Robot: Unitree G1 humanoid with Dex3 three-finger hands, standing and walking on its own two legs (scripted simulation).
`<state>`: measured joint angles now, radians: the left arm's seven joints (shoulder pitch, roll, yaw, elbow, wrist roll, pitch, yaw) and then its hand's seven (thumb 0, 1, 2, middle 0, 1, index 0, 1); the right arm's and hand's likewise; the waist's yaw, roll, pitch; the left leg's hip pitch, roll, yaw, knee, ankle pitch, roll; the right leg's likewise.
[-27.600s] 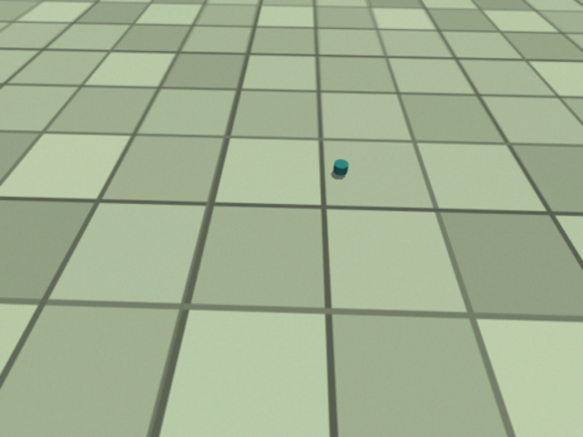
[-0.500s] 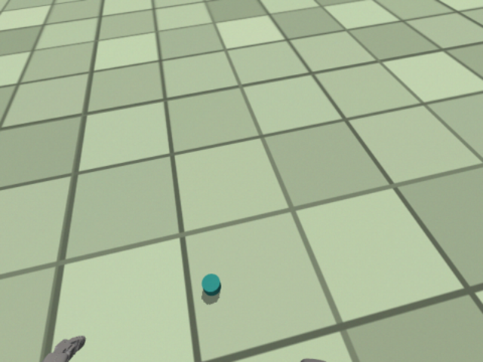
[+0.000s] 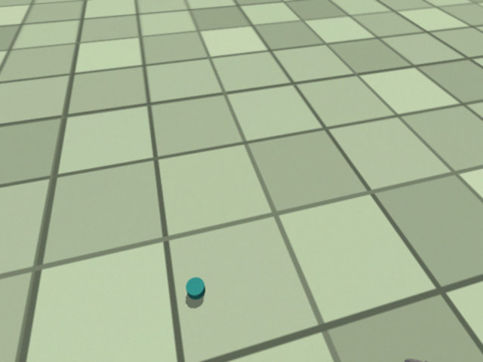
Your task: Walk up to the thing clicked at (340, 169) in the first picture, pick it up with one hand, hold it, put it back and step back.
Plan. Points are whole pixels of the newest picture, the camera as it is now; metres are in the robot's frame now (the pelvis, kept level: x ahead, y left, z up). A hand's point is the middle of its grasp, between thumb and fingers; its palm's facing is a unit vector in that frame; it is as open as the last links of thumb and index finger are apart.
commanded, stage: walk up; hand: left
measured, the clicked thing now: (195, 288) +0.51 +0.18 -0.74
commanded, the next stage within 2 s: stand in 0.34 s
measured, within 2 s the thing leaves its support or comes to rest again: neither
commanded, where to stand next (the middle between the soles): +0.10 -0.05 m, yaw -3 degrees
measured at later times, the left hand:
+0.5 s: hand out of the picture +0.10 +0.26 -0.13, palm faces -0.01 -0.94 -0.34, open 7.4 cm
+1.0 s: hand out of the picture +0.06 +0.26 -0.14, palm faces -0.02 -0.94 -0.34, open 7.4 cm
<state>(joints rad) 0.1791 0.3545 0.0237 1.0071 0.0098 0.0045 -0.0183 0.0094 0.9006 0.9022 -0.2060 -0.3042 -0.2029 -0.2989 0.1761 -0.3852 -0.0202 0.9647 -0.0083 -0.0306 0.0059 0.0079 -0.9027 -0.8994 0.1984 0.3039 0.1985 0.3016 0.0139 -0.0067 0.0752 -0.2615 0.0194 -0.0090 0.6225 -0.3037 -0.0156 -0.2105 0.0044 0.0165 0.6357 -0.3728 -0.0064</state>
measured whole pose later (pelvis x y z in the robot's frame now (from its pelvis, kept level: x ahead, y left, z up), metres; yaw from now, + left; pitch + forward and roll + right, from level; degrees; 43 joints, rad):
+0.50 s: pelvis +0.00 +0.00 +0.02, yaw +0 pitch -3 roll +0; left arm 0.07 0.36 0.01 1.11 0.00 -0.01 -0.01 0.01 0.90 0.90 -0.20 -0.30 -0.20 -0.30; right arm 0.09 -0.36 -0.01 1.10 0.00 -0.02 0.01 0.01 -0.90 -0.90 0.20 0.30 0.20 0.30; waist 0.00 0.00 0.06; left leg -0.14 0.02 0.00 0.38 -0.19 -0.02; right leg -0.08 0.00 0.02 0.37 -0.24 0.00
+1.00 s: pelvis -0.01 +0.01 +0.02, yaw +0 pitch -3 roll +0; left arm 0.11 0.36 0.00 1.15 0.01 -0.01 0.00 0.01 0.90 0.90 -0.20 -0.30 -0.20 -0.30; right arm 0.09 -0.35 -0.01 1.16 -0.01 -0.01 0.02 0.01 -0.90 -0.90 0.20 0.30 0.20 0.30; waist 0.00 0.00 0.06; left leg -0.14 0.02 0.00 0.33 -0.13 -0.02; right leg -0.08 0.00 0.02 0.31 -0.18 0.01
